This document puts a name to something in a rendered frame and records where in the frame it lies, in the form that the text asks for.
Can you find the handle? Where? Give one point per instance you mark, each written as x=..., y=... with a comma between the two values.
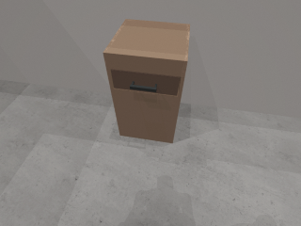
x=143, y=88

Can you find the cabinet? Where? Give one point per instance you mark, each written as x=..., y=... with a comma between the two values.
x=148, y=47

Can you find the drawer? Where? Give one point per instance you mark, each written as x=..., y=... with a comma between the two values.
x=166, y=84

